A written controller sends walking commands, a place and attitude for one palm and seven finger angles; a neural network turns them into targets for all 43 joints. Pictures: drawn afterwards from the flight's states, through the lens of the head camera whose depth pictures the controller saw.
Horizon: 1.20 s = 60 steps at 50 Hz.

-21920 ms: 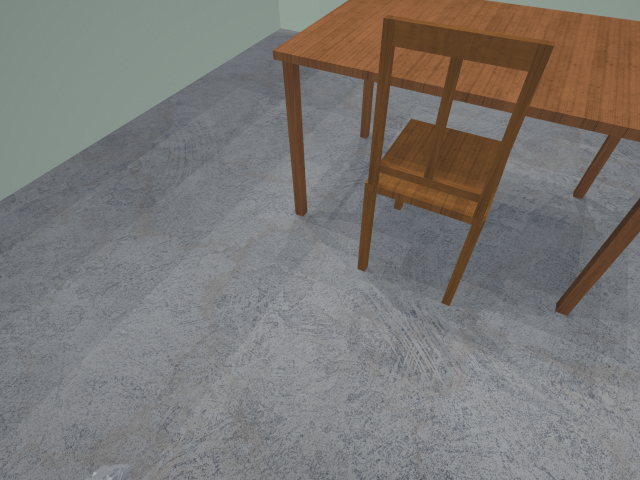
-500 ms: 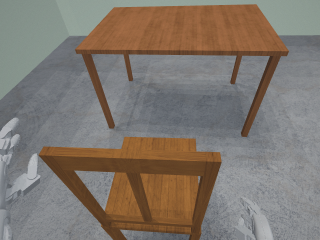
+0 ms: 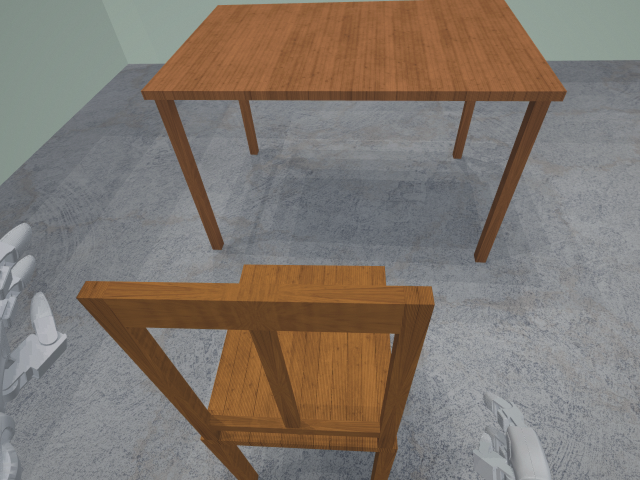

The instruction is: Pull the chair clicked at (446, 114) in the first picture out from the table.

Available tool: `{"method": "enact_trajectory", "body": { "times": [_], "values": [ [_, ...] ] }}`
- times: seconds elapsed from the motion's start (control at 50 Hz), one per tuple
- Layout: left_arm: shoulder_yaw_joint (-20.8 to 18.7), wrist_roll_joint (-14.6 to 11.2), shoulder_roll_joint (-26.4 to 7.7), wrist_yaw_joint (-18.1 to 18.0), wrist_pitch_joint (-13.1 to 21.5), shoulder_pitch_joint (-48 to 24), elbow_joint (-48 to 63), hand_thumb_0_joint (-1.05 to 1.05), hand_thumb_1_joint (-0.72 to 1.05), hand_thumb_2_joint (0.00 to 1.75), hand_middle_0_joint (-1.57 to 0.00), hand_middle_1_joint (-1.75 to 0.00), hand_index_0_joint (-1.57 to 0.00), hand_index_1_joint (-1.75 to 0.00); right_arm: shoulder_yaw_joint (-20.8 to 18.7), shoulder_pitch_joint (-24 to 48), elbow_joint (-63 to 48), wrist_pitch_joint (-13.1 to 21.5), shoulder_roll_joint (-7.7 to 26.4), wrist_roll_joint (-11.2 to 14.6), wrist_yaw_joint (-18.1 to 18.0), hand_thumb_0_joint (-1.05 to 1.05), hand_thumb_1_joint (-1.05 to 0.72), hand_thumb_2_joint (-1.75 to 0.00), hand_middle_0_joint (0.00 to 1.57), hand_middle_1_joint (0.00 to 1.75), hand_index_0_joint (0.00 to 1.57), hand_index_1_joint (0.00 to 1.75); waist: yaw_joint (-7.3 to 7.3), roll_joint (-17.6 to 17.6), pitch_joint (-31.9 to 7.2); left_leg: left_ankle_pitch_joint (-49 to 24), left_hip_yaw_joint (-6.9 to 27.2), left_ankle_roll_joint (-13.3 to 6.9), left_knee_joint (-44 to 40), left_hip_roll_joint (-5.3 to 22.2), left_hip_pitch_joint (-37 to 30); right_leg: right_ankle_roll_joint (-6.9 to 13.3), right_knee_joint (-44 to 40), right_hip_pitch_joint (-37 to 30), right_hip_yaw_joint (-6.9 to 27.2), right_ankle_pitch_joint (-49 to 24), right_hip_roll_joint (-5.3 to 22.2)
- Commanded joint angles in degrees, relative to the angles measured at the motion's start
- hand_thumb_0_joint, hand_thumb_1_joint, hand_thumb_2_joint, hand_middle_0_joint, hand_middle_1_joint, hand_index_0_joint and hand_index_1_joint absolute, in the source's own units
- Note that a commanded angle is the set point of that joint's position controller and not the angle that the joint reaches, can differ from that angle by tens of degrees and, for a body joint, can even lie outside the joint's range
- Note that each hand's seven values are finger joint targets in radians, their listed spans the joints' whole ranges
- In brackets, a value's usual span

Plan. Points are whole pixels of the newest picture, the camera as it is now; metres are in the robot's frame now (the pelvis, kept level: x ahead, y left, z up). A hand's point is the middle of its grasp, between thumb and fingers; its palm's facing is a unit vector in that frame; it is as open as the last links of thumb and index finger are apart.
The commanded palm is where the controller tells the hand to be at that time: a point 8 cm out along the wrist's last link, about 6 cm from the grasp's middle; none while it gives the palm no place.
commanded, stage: step back with the hand held close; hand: left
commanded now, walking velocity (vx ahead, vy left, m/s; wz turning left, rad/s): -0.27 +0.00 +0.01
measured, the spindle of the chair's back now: (280, 384) +0.26 +0.10 -0.07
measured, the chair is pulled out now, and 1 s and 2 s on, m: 0.70 0.70 0.70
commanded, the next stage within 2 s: stop stepping back and stand still in 1.52 s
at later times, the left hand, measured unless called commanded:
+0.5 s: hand (18, 403) +0.14 +0.27 +0.16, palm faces +0.41 -0.76 -0.51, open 7.4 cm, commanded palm +0.08 +0.31 +0.17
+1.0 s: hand out of the picture +0.10 +0.27 +0.16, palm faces +0.45 -0.75 -0.48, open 7.4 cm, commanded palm +0.04 +0.32 +0.17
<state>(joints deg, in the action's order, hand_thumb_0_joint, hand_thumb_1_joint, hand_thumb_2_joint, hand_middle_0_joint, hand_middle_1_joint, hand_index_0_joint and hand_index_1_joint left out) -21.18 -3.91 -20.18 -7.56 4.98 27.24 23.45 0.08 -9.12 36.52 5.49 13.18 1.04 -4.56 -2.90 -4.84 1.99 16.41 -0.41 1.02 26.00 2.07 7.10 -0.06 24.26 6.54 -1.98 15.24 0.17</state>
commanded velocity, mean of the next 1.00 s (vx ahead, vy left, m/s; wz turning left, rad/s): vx -0.31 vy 0.00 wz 0.02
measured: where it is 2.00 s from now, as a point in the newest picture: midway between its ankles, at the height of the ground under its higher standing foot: outside the picture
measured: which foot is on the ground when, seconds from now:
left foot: down 0.00-1.00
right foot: down 0.00-1.00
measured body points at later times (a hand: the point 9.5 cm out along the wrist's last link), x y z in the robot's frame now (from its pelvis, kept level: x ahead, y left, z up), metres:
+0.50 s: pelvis -0.06 +0.01 -0.01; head -0.04 +0.01 +0.44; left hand +0.11 +0.31 +0.18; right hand +0.12 -0.22 -0.09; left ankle -0.02 +0.13 -0.74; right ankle -0.02 -0.12 -0.74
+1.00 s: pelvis -0.10 +0.01 -0.02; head -0.07 +0.02 +0.43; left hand +0.07 +0.31 +0.19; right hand +0.08 -0.22 -0.11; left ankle -0.03 +0.13 -0.73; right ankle -0.02 -0.12 -0.74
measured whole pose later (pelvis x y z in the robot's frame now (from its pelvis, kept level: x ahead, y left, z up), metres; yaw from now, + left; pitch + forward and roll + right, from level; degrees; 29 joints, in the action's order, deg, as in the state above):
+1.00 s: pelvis -0.10 +0.01 -0.02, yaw +1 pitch +1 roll -1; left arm -24.5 -1.5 -23.1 -10.6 11.1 31.2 32.0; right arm -0.8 -10.1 37.1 6.9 11.8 -0.2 -4.2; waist -0.5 -0.7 2.4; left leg 19.6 0.7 -0.1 40.2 0.6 26.2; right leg -0.6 33.5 23.9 -0.9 10.8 0.4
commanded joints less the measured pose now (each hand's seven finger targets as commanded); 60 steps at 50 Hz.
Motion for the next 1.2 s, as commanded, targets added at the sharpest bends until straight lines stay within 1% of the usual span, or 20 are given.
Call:
{"method": "enact_trajectory", "body": {
  "times": [0.0,0.22,0.36,0.48,0.54,0.58,0.68,0.76,0.8,0.82,0.86,0.9,0.94,0.98,1.02,1.04,1.08,1.1,1.14,1.18],
  "values": [
    [-6.7,0.6,-9.9,-0.9,4.5,1.9,9.5,0.00,0.90,0.90,-0.20,-0.30,-0.20,-0.30,-2.6,6.3,-10.2,0.4,5.8,-0.2,-0.3,0.00,-0.90,-0.90,0.20,0.30,0.20,0.30,1.62,3.1,-5.3,-15.4,0.9,-2.2,-2.4,2.7,-0.2,0.7,-3.3,2.0,5.3,-22.7,6.2],
    [-10.2,0.8,-14.0,-3.0,4.7,6.2,16.9,0.00,0.90,0.90,-0.20,-0.30,-0.20,-0.30,-3.3,6.8,-11.8,-0.9,5.1,0.1,-1.3,0.00,-0.90,-0.90,0.20,0.30,0.20,0.30,1.74,2.7,-11.3,-21.4,2.5,-2.3,-1.9,5.0,3.4,-0.1,1.9,1.8,4.1,-21.3,5.5],
    [-10.3,1.1,-13.7,-3.8,5.0,6.8,17.3,0.00,0.90,0.90,-0.20,-0.30,-0.20,-0.30,-3.5,6.2,-10.9,0.4,5.4,0.1,-1.6,0.00,-0.90,-0.90,0.20,0.30,0.20,0.30,2.06,-0.8,-9.3,-9.0,4.2,-2.9,-3.7,5.8,11.0,0.0,2.3,2.6,4.7,-12.6,4.6],
    [-9.4,1.5,-13.0,-4.3,5.5,4.2,16.2,0.00,0.90,0.90,-0.20,-0.30,-0.20,-0.30,-3.1,4.1,-11.0,1.3,5.4,0.0,-1.8,0.00,-0.90,-0.90,0.20,0.30,0.20,0.30,2.47,2.6,-5.2,8.3,4.1,-2.7,-3.1,3.9,16.4,0.4,-2.7,7.0,7.4,0.9,5.3],
    [-9.0,1.9,-13.6,-4.5,5.9,1.9,16.3,0.00,0.90,0.90,-0.20,-0.30,-0.20,-0.30,-3.1,3.4,-11.0,1.7,5.8,-0.3,-1.6,0.00,-0.90,-0.90,0.20,0.30,0.20,0.30,2.67,6.7,-3.6,10.5,3.6,-2.2,1.1,2.3,14.1,1.4,-7.3,13.8,9.5,10.2,6.9],
    [-8.6,1.9,-13.4,-4.8,6.1,1.5,17.7,0.00,0.90,0.90,-0.20,-0.30,-0.20,-0.30,-2.7,3.1,-10.6,2.0,5.9,-0.4,-1.7,0.00,-0.90,-0.90,0.20,0.30,0.20,0.30,2.86,4.5,-4.4,9.5,4.0,-2.2,1.7,2.4,12.1,1.9,-7.0,15.4,8.9,10.3,7.5],
    [-10.4,2.5,-13.5,-5.0,7.1,2.9,18.6,0.00,0.90,0.90,-0.20,-0.30,-0.20,-0.30,-2.6,3.9,-11.7,3.4,6.5,-0.1,-2.0,0.00,-0.90,-0.90,0.20,0.30,0.20,0.30,2.39,-5.8,-5.3,18.9,10.3,-4.9,-10.9,9.0,25.9,-0.7,7.1,1.7,2.9,6.0,1.8],
    [-11.9,2.5,-14.8,-4.5,8.0,3.6,19.0,0.00,0.90,0.90,-0.20,-0.30,-0.20,-0.30,-3.0,4.0,-11.2,4.3,6.2,-0.3,-1.8,0.00,-0.90,-0.90,0.20,0.30,0.20,0.30,2.17,-4.3,-7.0,10.5,8.8,-5.1,-6.3,8.5,27.3,-0.4,10.4,-1.0,3.9,-6.9,2.3],
    [-12.6,2.9,-14.4,-4.2,8.9,2.7,19.4,0.00,0.90,0.90,-0.20,-0.30,-0.20,-0.30,-3.2,4.0,-11.3,4.9,6.4,-0.6,-1.5,0.00,-0.90,-0.90,0.20,0.30,0.20,0.30,2.06,-5.9,-6.1,19.3,9.0,-6.0,-7.7,9.7,35.3,-0.7,13.5,-4.9,4.2,-3.7,1.9],
    [-12.7,3.0,-14.1,-4.1,9.1,2.8,18.9,0.00,0.90,0.90,-0.20,-0.30,-0.20,-0.30,-3.4,3.3,-11.3,5.0,6.3,-0.3,-1.3,0.00,-0.90,-0.90,0.20,0.30,0.20,0.30,2.11,-3.6,-5.5,20.7,8.9,-6.0,-6.2,9.2,36.9,-0.5,13.2,-4.8,5.2,-3.0,2.0],
    [-12.6,2.6,-14.9,-4.0,9.3,2.5,19.1,0.00,0.90,0.90,-0.20,-0.30,-0.20,-0.30,-3.8,2.2,-10.3,5.0,6.1,-0.4,-1.1,0.00,-0.90,-0.90,0.20,0.30,0.20,0.30,2.59,3.0,-5.3,17.8,6.2,-4.2,0.7,4.9,30.1,1.3,5.5,3.5,10.3,-1.3,4.7],
    [-11.7,2.0,-14.9,-4.3,9.3,1.8,19.8,0.00,0.90,0.90,-0.20,-0.30,-0.20,-0.30,-3.9,1.7,-9.0,4.8,5.7,-1.1,-0.7,0.00,-0.90,-0.90,0.20,0.30,0.20,0.30,3.05,9.9,-6.6,12.1,3.0,-1.7,10.5,0.2,18.9,4.6,-5.0,14.7,16.9,3.2,10.7],
    [-11.7,2.0,-15.2,-4.9,8.6,2.2,18.2,0.00,0.90,0.90,-0.20,-0.30,-0.20,-0.30,-3.9,2.2,-7.1,3.9,4.8,-1.5,-0.2,0.00,-0.90,-0.90,0.20,0.30,0.20,0.30,3.23,14.6,-9.6,5.6,1.6,-0.7,18.0,-1.5,11.5,6.9,-8.2,17.8,17.2,-0.2,15.6],
    [-11.6,2.0,-14.8,-5.0,8.2,3.7,18.5,0.00,0.90,0.90,-0.20,-0.30,-0.20,-0.30,-3.8,3.2,-6.7,2.8,4.6,-1.5,-0.1,0.00,-0.90,-0.90,0.20,0.30,0.20,0.30,3.33,12.8,-11.2,2.3,2.4,-0.9,14.9,-1.1,9.1,6.8,-6.0,16.1,14.1,-6.8,15.3],
    [-12.5,2.2,-15.5,-4.8,8.6,3.5,19.7,0.00,0.90,0.90,-0.20,-0.30,-0.20,-0.30,-3.9,4.8,-7.4,2.5,5.3,-1.4,-0.6,0.00,-0.90,-0.90,0.20,0.30,0.20,0.30,2.94,8.5,-9.0,-3.1,6.0,-2.4,2.8,2.5,11.6,3.1,-1.8,13.8,9.3,-4.6,8.9],
    [-12.7,2.4,-15.5,-4.7,9.0,4.2,20.1,0.00,0.90,0.90,-0.20,-0.30,-0.20,-0.30,-4.2,5.1,-7.8,2.5,5.9,-1.3,-0.8,0.00,-0.90,-0.90,0.20,0.30,0.20,0.30,2.70,3.4,-8.8,-5.3,8.4,-3.4,-1.4,5.6,13.7,1.1,1.2,11.5,7.4,-3.8,5.2],
    [-13.5,3.0,-14.8,-4.4,9.8,5.5,21.2,0.00,0.90,0.90,-0.20,-0.30,-0.20,-0.30,-3.8,6.0,-9.6,3.2,6.2,-0.9,-1.1,0.00,-0.90,-0.90,0.20,0.30,0.20,0.30,2.83,-11.9,-9.7,6.6,14.3,-6.7,-11.0,13.4,27.8,-0.8,16.8,0.4,1.8,0.6,0.3],
    [-13.7,3.3,-15.2,-4.4,10.1,2.9,23.1,0.00,0.90,0.90,-0.20,-0.30,-0.20,-0.30,-3.9,5.7,-9.6,3.9,6.0,-1.4,-1.4,0.00,-0.90,-0.90,0.20,0.30,0.20,0.30,3.14,-12.7,-8.0,4.4,16.2,-8.1,-11.9,15.5,31.9,-0.9,22.1,-0.7,1.9,1.6,-0.4],
    [-12.5,2.2,-14.5,-3.7,10.6,4.4,22.4,0.00,0.90,0.90,-0.20,-0.30,-0.20,-0.30,-4.4,4.0,-8.4,5.1,5.9,-1.4,-1.0,0.00,-0.90,-0.90,0.20,0.30,0.20,0.30,2.47,-5.4,-8.9,-11.3,14.1,-7.6,-5.9,15.0,22.1,0.1,20.8,6.4,2.9,5.7,0.5],
    [-10.8,1.1,-12.9,-3.1,10.9,6.0,21.4,0.00,0.90,0.90,-0.20,-0.30,-0.20,-0.30,-4.2,2.8,-6.8,5.9,5.9,-1.8,-0.6,0.00,-0.90,-0.90,0.20,0.30,0.20,0.30,2.25,-6.0,-9.9,-24.5,13.0,-7.8,-3.9,14.4,11.6,0.0,16.1,11.4,1.6,8.5,0.5]
  ]
}}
